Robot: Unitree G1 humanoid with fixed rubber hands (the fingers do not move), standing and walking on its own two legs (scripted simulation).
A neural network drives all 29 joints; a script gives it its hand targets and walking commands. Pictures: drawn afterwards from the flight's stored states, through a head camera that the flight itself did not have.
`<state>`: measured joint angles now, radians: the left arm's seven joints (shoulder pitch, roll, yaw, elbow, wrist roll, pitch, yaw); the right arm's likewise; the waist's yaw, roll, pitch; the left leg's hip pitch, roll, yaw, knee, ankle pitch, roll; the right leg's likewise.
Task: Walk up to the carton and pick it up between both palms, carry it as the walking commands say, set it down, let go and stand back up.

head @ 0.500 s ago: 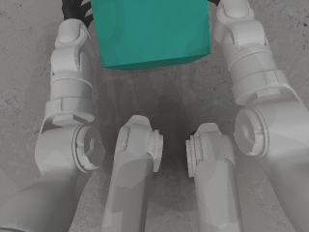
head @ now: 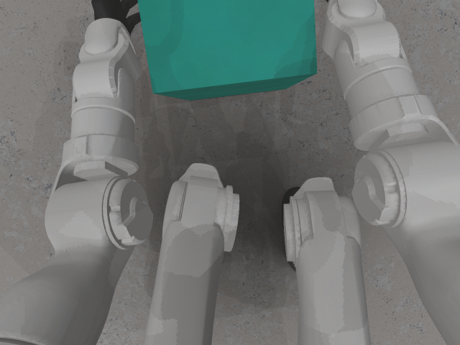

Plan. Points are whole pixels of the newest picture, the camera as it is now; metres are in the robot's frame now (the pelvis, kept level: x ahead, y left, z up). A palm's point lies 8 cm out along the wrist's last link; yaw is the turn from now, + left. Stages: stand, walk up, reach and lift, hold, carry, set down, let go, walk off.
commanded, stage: set down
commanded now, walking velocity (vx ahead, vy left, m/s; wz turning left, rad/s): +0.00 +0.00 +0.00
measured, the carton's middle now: (228, 21) +0.53 +0.08 -0.25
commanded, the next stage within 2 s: none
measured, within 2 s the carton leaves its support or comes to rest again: rests again in 0.04 s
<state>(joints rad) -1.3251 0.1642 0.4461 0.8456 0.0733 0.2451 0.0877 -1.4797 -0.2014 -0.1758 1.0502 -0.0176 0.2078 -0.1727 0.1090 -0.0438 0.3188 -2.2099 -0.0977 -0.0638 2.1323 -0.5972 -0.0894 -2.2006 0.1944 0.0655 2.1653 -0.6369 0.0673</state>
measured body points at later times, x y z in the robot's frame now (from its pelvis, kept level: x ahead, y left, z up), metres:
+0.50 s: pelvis +0.00 +0.00 -0.01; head +0.36 +0.02 +0.24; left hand +0.51 +0.23 -0.18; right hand +0.57 -0.07 -0.18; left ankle +0.11 +0.13 -0.35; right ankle +0.09 -0.11 -0.35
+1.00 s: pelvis -0.01 +0.00 -0.01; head +0.36 +0.02 +0.24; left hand +0.51 +0.23 -0.19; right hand +0.57 -0.07 -0.19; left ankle +0.11 +0.13 -0.35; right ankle +0.09 -0.11 -0.35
